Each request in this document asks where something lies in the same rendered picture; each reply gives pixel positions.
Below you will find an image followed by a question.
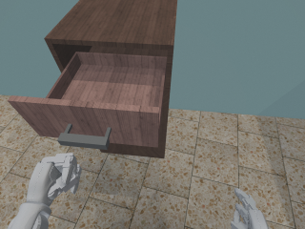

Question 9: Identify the handle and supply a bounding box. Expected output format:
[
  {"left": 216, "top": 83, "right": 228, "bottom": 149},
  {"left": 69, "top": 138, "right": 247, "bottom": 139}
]
[{"left": 57, "top": 123, "right": 112, "bottom": 150}]

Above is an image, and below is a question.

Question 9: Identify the robot left forearm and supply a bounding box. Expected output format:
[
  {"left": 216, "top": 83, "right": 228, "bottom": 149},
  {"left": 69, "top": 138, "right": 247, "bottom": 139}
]
[{"left": 7, "top": 201, "right": 51, "bottom": 229}]

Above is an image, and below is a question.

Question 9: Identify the robot left hand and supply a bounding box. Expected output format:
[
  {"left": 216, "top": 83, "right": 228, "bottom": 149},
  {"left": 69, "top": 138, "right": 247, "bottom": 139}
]
[{"left": 26, "top": 153, "right": 82, "bottom": 207}]

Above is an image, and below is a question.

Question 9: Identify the cabinet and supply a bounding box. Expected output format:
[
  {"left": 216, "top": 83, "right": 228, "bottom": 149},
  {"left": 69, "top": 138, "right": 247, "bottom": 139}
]
[{"left": 44, "top": 0, "right": 177, "bottom": 158}]

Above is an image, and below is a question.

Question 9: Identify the drawer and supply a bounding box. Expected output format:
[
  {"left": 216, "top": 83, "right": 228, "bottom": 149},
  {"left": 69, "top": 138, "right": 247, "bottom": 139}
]
[{"left": 8, "top": 52, "right": 167, "bottom": 148}]

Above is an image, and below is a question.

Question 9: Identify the robot right hand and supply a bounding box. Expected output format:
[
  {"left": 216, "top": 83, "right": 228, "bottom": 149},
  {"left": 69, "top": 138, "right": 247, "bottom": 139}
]
[{"left": 231, "top": 188, "right": 269, "bottom": 229}]

